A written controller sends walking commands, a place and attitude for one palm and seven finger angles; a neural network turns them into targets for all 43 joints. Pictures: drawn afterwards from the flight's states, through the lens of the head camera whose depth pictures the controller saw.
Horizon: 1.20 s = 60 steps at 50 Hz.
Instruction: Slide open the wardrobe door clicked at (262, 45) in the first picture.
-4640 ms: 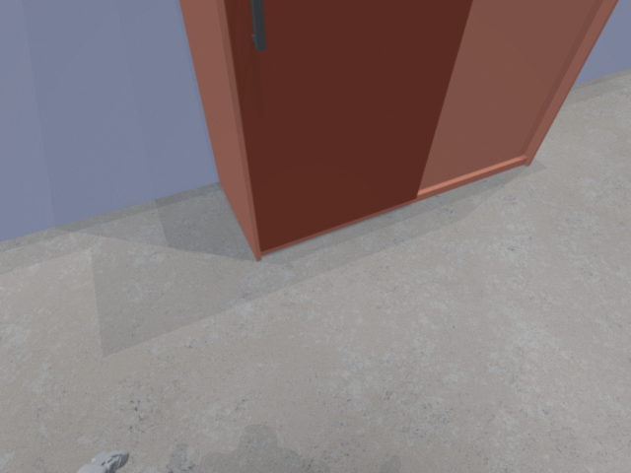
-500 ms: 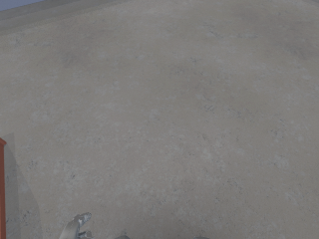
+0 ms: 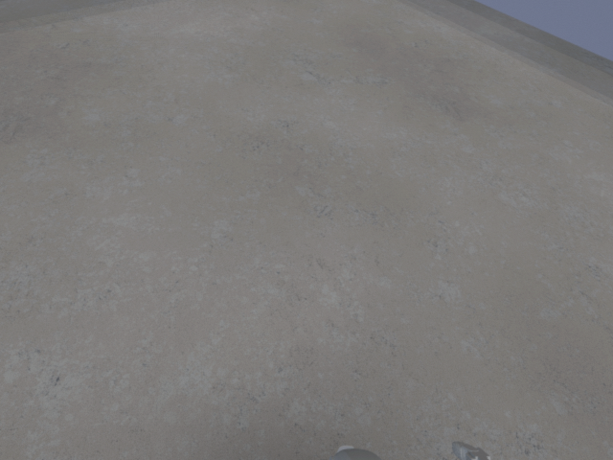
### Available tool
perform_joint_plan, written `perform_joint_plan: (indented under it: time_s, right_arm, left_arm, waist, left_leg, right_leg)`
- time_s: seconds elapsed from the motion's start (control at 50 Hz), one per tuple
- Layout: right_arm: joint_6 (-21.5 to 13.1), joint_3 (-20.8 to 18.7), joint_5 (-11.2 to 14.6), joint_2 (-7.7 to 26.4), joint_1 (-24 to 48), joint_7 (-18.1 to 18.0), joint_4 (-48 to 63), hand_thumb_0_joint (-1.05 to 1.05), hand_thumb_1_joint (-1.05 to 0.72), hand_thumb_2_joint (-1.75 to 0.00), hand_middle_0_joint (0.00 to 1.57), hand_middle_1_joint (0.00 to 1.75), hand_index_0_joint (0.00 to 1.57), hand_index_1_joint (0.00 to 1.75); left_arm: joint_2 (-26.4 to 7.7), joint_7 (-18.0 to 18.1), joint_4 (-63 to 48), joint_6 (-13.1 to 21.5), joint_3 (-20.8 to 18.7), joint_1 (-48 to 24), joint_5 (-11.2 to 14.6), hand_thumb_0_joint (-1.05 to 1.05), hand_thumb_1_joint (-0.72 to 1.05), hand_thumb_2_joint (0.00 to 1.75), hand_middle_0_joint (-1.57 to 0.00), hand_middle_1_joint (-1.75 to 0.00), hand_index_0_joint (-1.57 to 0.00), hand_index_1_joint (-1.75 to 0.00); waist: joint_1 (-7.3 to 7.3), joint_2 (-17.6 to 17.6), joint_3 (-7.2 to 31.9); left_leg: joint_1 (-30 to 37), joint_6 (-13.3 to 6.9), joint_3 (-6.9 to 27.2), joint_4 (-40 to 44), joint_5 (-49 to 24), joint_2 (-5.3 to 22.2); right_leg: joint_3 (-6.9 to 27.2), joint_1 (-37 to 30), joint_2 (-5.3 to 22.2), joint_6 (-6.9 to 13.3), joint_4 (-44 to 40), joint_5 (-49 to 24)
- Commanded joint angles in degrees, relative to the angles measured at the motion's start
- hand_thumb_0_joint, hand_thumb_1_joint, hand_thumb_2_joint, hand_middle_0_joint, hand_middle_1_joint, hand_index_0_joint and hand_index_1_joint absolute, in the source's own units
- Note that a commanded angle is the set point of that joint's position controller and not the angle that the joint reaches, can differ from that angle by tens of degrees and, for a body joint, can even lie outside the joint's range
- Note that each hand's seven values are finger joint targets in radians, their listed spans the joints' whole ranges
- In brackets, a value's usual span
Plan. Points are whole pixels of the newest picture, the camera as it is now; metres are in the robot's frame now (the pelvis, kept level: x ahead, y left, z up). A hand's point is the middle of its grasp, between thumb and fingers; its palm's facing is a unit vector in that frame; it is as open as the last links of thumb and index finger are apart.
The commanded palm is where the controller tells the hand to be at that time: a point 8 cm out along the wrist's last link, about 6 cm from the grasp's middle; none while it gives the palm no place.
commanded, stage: walk to a spot facing it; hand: left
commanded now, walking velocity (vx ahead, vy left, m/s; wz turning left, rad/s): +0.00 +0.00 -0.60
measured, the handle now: out of the picture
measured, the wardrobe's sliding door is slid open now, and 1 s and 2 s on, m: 0.00 0.00 0.00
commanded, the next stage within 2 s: turn to face it in 1.18 s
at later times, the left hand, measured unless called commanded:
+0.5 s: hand (227, 452) +0.15 +0.12 -0.14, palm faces -0.25 -0.93 -0.28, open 7.4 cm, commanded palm none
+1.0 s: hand (212, 423) +0.19 +0.15 -0.17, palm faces -0.45 -0.88 -0.16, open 7.4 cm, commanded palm none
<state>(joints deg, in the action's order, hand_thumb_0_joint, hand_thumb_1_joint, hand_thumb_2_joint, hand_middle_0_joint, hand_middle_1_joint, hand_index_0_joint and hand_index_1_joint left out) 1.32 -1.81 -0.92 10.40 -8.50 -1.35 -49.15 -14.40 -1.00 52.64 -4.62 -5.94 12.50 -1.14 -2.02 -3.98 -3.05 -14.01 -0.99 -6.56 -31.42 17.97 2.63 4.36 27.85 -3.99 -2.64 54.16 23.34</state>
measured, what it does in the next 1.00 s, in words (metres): steps on the spot, turning right: right foot, then left foot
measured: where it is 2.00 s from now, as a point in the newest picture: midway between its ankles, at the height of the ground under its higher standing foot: outside the picture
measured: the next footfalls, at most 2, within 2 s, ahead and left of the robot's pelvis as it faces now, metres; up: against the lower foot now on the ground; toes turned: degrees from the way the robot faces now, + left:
right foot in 0.34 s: +0.01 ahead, -0.15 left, +0.00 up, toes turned -19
left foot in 0.86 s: +0.17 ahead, +0.04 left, +0.00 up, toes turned -23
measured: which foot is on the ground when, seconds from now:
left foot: down 0.00-0.34, up 0.36-0.84, down 0.86-1.00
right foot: up 0.00-0.32, down 0.34-0.86, up 0.88-1.00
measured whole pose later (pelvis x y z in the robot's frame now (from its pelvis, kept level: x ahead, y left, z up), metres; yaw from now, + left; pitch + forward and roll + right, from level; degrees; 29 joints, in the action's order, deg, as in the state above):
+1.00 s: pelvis +0.09 -0.02 +0.01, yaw -33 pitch -1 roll -2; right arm -1.8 -1.3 -1.4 9.6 -13.4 -0.5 -51.6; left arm -13.1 -2.2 58.5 -2.4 -5.7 19.4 -1.6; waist -1.7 -2.2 -1.0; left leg -11.8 -1.4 -9.2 -28.8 16.2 4.4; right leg -0.1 26.1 -0.3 -0.9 61.5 21.4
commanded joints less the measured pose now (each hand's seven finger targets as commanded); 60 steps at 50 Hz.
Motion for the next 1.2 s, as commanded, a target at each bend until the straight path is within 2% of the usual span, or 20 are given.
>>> perform_joint_plan:
  time_s: [0.0, 0.14, 0.28, 0.3, 0.32, 0.34, 0.36, 0.38, 0.42, 0.48, 0.7, 0.8, 0.82, 0.84, 0.86, 0.88, 0.9, 1.0, 1.06, 1.18]
  right_arm:
    - [-1.83, -2.43, -0.58, 10.05, 0.71, -1.18, 4.46, 0.00, -0.90, -0.90, 0.20, 0.30, 0.20, 0.30]
    - [-1.55, -3.90, -0.49, 11.61, -7.77, -0.59, 0.74, 0.00, -0.90, -0.90, 0.20, 0.30, 0.20, 0.30]
    - [-1.10, -4.96, -0.48, 13.34, -6.07, 0.37, -0.06, 0.00, -0.90, -0.90, 0.20, 0.30, 0.20, 0.30]
    - [-1.01, -4.71, -0.06, 12.54, -6.41, 0.60, 0.05, 0.00, -0.90, -0.90, 0.20, 0.30, 0.20, 0.30]
    - [-0.74, -3.36, 0.15, 7.58, -6.29, 0.95, 2.34, 0.00, -0.90, -0.90, 0.20, 0.30, 0.20, 0.30]
    - [0.03, -2.80, -0.10, 6.86, -2.11, 0.50, 4.55, 0.00, -0.90, -0.90, 0.20, 0.30, 0.20, 0.30]
    - [0.52, -2.74, 0.07, 7.40, -1.95, 0.19, 4.51, 0.00, -0.90, -0.90, 0.20, 0.30, 0.20, 0.30]
    - [0.77, -2.64, -0.12, 7.45, -0.79, 0.34, 4.00, 0.00, -0.90, -0.90, 0.20, 0.30, 0.20, 0.30]
    - [0.66, -3.35, -0.91, 9.47, 0.20, 1.06, 2.86, 0.00, -0.90, -0.90, 0.20, 0.30, 0.20, 0.30]
    - [0.53, -3.42, -1.13, 8.57, -2.80, 1.70, 1.08, 0.00, -0.90, -0.90, 0.20, 0.30, 0.20, 0.30]
    - [-1.80, -2.76, -0.62, 7.31, 2.41, 2.06, 2.91, 0.00, -0.90, -0.90, 0.20, 0.30, 0.20, 0.30]
    - [-3.46, -2.59, -0.04, 7.10, -6.08, 1.00, 0.32, 0.00, -0.90, -0.90, 0.20, 0.30, 0.20, 0.30]
    - [-4.03, -2.92, -0.02, 9.69, -11.03, 0.21, -1.32, 0.00, -0.90, -0.90, 0.20, 0.30, 0.20, 0.30]
    - [-4.04, -4.36, -0.66, 15.47, -15.16, 0.03, -2.25, 0.00, -0.90, -0.90, 0.20, 0.30, 0.20, 0.30]
    - [-3.55, -4.49, -0.77, 17.59, -17.36, 0.14, -1.88, 0.00, -0.90, -0.90, 0.20, 0.30, 0.20, 0.30]
    - [-3.22, -4.01, -0.81, 16.10, -14.75, 0.21, -0.83, 0.00, -0.90, -0.90, 0.20, 0.30, 0.20, 0.30]
    - [-3.49, -2.99, -0.81, 11.94, -10.87, 0.13, -0.62, 0.00, -0.90, -0.90, 0.20, 0.30, 0.20, 0.30]
    - [-4.59, -1.31, -0.08, 7.14, -9.95, -0.78, -2.00, 0.00, -0.90, -0.90, 0.20, 0.30, 0.20, 0.30]
    - [-4.47, -1.44, -0.01, 6.39, -12.54, -1.02, -3.64, 0.00, -0.90, -0.90, 0.20, 0.30, 0.20, 0.30]
    - [-3.42, -2.35, -0.51, 7.03, -14.56, -0.78, -5.71, 0.00, -0.90, -0.90, 0.20, 0.30, 0.20, 0.30]
  left_arm:
    - [-4.79, -0.83, -4.57, 1.44, -1.42, 0.16, -0.38, 0.00, 0.90, 0.90, -0.20, -0.30, -0.20, -0.30]
    - [-2.00, -1.10, -5.97, 1.36, 0.04, -5.45, 0.05, 0.00, 0.90, 0.90, -0.20, -0.30, -0.20, -0.30]
    - [-2.57, -0.66, -5.11, 2.84, 0.03, -1.22, 0.01, 0.00, 0.90, 0.90, -0.20, -0.30, -0.20, -0.30]
    - [-5.47, -0.31, -3.94, 3.63, -0.41, 3.10, -0.14, 0.00, 0.90, 0.90, -0.20, -0.30, -0.20, -0.30]
    - [-12.75, 0.63, -2.90, 4.54, -1.64, 6.63, -0.77, 0.00, 0.90, 0.90, -0.20, -0.30, -0.20, -0.30]
    - [-15.33, 1.50, -2.06, 4.12, -2.33, 9.23, 0.34, 0.00, 0.90, 0.90, -0.20, -0.30, -0.20, -0.30]
    - [-13.90, 1.85, -2.31, 3.87, -2.01, 8.53, 0.55, 0.00, 0.90, 0.90, -0.20, -0.30, -0.20, -0.30]
    - [-12.20, 2.04, -3.32, 3.70, -2.04, 4.81, 0.57, 0.00, 0.90, 0.90, -0.20, -0.30, -0.20, -0.30]
    - [-8.57, 1.80, -4.17, 4.14, -0.70, 0.46, 0.73, 0.00, 0.90, 0.90, -0.20, -0.30, -0.20, -0.30]
    - [-8.15, 1.44, -4.10, 5.24, -0.28, -0.07, 0.41, 0.00, 0.90, 0.90, -0.20, -0.30, -0.20, -0.30]
    - [-7.87, 1.18, -0.89, 6.87, -0.13, 5.97, -0.21, 0.00, 0.90, 0.90, -0.20, -0.30, -0.20, -0.30]
    - [-7.35, 1.12, -1.16, 6.12, -0.38, 2.38, 0.18, 0.00, 0.90, 0.90, -0.20, -0.30, -0.20, -0.30]
    - [-4.89, 0.83, -1.55, 5.94, 0.12, 2.45, 0.43, 0.00, 0.90, 0.90, -0.20, -0.30, -0.20, -0.30]
    - [-1.05, 0.19, -2.13, 5.69, 0.80, 3.88, 0.95, 0.00, 0.90, 0.90, -0.20, -0.30, -0.20, -0.30]
    - [-1.58, 0.03, -3.22, 5.79, 0.60, 2.08, 0.36, 0.00, 0.90, 0.90, -0.20, -0.30, -0.20, -0.30]
    - [-3.16, -0.38, -3.76, 5.52, -0.09, 0.05, -0.21, 0.00, 0.90, 0.90, -0.20, -0.30, -0.20, -0.30]
    - [-3.34, -0.59, -1.92, 5.01, -0.49, 1.49, -0.75, 0.00, 0.90, 0.90, -0.20, -0.30, -0.20, -0.30]
    - [0.06, -1.07, 0.92, 3.50, -0.30, 5.72, -0.48, 0.00, 0.90, 0.90, -0.20, -0.30, -0.20, -0.30]
    - [1.04, -0.75, 0.20, 2.76, -0.23, 4.05, -0.31, 0.00, 0.90, 0.90, -0.20, -0.30, -0.20, -0.30]
    - [1.86, -0.86, -3.07, 2.15, 0.43, -4.67, -0.25, 0.00, 0.90, 0.90, -0.20, -0.30, -0.20, -0.30]
  waist:
    - [1.07, 14.06, 1.86]
    - [4.94, 14.64, 3.09]
    - [2.17, 14.51, 6.21]
    - [-0.35, 7.75, 8.65]
    - [-2.09, -13.23, 9.31]
    - [-3.61, -13.77, 9.75]
    - [-2.79, -7.60, 9.24]
    - [-2.20, -11.56, 7.11]
    - [-0.38, -5.72, 2.43]
    - [1.31, -3.02, 2.34]
    - [-0.52, -3.39, 0.56]
    - [3.58, -1.94, 1.84]
    - [5.45, 4.77, 4.45]
    - [6.91, 21.91, 6.29]
    - [7.65, 23.49, 3.81]
    - [6.67, 16.07, -1.24]
    - [4.28, 15.41, -2.87]
    - [1.47, 12.42, -0.26]
    - [1.68, 12.04, 0.78]
    - [3.69, 13.17, -1.63]
  left_leg:
    - [4.62, -4.23, 7.39, 14.31, -19.15, 14.76]
    - [13.14, -6.08, 2.03, 10.31, -30.11, 17.40]
    - [6.92, -1.57, -4.26, -0.23, -27.35, 18.44]
    - [1.97, 1.77, -6.62, -9.95, -22.22, 16.34]
    - [-16.09, 5.43, -7.94, -23.07, 10.08, 8.21]
    - [-20.90, 5.94, -0.58, -32.37, 20.32, 5.19]
    - [-21.54, 5.18, 4.04, -35.72, 17.20, 6.13]
    - [-23.75, 5.13, 5.18, -36.14, 14.11, 6.75]
    - [-22.64, 5.84, 5.49, -35.79, 5.55, 6.82]
    - [-19.15, 6.60, 4.07, -31.18, 1.01, 5.87]
    - [-17.86, 5.82, 4.78, -15.27, 1.24, 2.96]
    - [6.10, 4.63, 2.60, 4.09, -4.58, -0.47]
    - [16.33, 4.08, 5.62, 8.86, -2.62, 3.18]
    - [23.36, 0.90, 22.85, 15.21, 10.50, 17.84]
    - [17.14, -3.75, 31.73, 21.94, 19.69, 26.97]
    - [9.07, -5.72, 31.02, 24.44, 23.42, 27.20]
    - [4.16, -3.12, 26.06, 25.00, 20.80, 22.67]
    - [6.66, 0.47, 3.12, 17.26, -21.95, 15.20]
    - [9.48, -0.65, -1.01, 13.96, -36.19, 15.60]
    - [12.41, -4.36, -4.78, 12.02, -36.29, 17.49]
  right_leg:
    - [-1.68, 6.19, 4.02, -2.01, 15.51, -0.74]
    - [-7.49, 3.81, 6.51, -2.52, 0.52, 1.89]
    - [-11.14, -13.28, 4.87, 0.61, -22.66, -7.45]
    - [-7.63, -22.51, 7.42, 1.98, -30.83, -16.50]
    - [13.50, -33.31, 22.24, 7.82, -34.61, -35.73]
    - [19.49, -30.39, 28.59, 13.28, -33.14, -46.53]
    - [15.72, -28.66, 27.15, 15.14, -33.95, -34.27]
    - [16.38, -26.10, 23.31, 13.48, -37.33, -19.33]
    - [13.79, -20.73, 19.12, 11.67, -39.48, -9.61]
    - [10.68, -17.89, 16.28, 10.81, -40.69, -6.63]
    - [16.81, -20.51, 16.48, 13.34, -42.12, -3.73]
    - [14.50, -7.72, 11.67, 9.88, -33.63, -4.85]
    - [11.46, -1.70, 7.31, 7.60, -25.78, -3.68]
    - [3.54, 9.58, -0.06, 4.46, -10.07, 6.10]
    - [-2.61, 12.78, 1.13, 2.81, 2.24, 10.75]
    - [-1.34, 12.08, 4.87, 2.70, 7.90, 7.41]
    - [-1.39, 10.29, 5.53, 2.22, 10.84, 2.56]
    - [-4.31, 8.02, 6.95, -0.20, 15.73, -8.42]
    - [-5.62, 9.15, 7.17, -1.00, 14.77, -9.04]
    - [-9.11, 9.16, 8.67, -1.11, 1.27, -8.60]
